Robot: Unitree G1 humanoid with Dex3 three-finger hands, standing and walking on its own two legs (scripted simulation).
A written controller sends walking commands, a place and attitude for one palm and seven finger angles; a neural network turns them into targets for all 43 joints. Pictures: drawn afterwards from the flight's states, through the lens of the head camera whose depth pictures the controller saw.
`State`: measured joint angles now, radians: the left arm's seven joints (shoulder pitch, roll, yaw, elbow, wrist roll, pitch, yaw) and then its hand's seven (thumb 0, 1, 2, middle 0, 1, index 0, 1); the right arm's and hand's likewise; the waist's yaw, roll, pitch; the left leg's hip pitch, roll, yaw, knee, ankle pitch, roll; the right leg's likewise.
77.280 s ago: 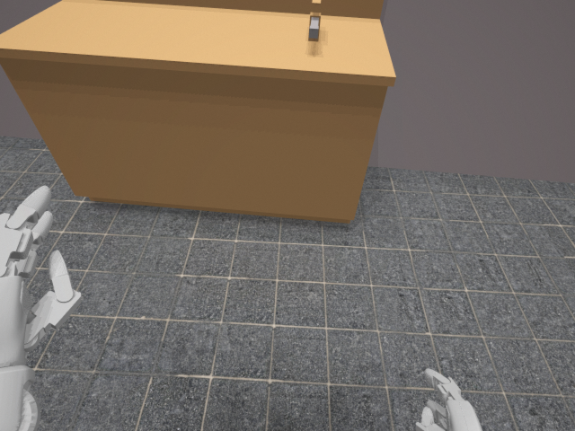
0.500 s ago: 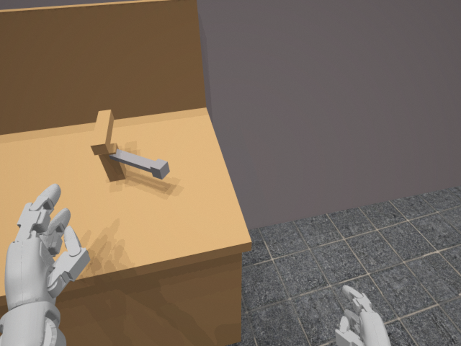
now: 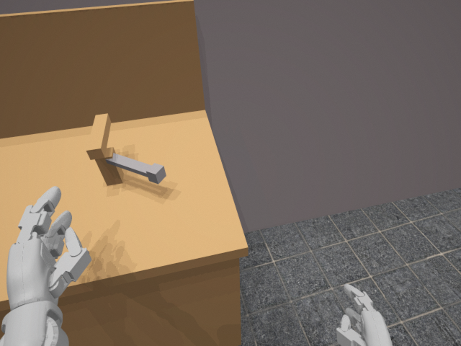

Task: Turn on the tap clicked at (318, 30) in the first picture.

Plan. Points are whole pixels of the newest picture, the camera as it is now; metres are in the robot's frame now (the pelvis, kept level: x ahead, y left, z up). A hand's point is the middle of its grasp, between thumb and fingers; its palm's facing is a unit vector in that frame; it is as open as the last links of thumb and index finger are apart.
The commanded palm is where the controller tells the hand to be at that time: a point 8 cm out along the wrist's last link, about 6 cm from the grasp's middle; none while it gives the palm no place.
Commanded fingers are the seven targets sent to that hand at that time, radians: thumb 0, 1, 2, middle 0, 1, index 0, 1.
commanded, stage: turn the palm inward beside the body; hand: left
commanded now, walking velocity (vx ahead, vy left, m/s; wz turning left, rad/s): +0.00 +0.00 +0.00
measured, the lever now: (156, 173) +0.41 +0.22 +0.09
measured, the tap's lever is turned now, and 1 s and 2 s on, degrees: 52 52 52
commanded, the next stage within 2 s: reach beside the lever's end, fingers flat in 0.02 s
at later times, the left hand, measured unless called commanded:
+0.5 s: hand (79, 244) +0.20 +0.25 +0.14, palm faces +0.54 -0.84 -0.10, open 7.4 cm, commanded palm +0.16 +0.30 +0.14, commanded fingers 0.00 0.90 0.90 -0.20 -0.30 -0.20 -0.30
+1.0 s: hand (72, 230) +0.23 +0.29 +0.13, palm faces +0.56 -0.83 -0.10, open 7.5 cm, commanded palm +0.19 +0.34 +0.12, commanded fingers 0.00 0.90 0.90 -0.18 -0.24 -0.18 -0.24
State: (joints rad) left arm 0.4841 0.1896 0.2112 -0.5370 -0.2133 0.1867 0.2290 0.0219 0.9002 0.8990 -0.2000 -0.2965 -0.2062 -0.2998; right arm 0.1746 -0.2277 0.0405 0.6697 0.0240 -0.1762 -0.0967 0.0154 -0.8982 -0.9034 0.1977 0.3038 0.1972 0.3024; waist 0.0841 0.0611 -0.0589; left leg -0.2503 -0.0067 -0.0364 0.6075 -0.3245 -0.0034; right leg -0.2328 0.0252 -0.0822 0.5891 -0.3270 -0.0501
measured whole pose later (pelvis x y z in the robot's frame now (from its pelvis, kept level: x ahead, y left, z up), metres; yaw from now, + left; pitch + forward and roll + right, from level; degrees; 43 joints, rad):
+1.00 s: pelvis +0.00 +0.01 +0.00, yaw +0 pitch +0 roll +0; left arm 0.23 0.24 0.36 -0.16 -0.23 0.08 0.17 0.02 0.90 0.90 -0.19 -0.26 -0.19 -0.26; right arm 0.17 -0.24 0.02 0.72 0.03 -0.17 -0.12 0.01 -0.90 -0.90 0.20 0.30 0.20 0.30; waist 0.06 0.05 -0.03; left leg -0.27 -0.01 -0.02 0.58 -0.31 0.01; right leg -0.26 0.02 -0.07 0.57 -0.31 -0.04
